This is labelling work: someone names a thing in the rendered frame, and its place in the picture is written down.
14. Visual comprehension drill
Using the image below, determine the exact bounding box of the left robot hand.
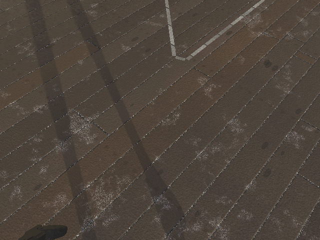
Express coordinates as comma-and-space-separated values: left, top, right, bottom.
18, 224, 68, 240

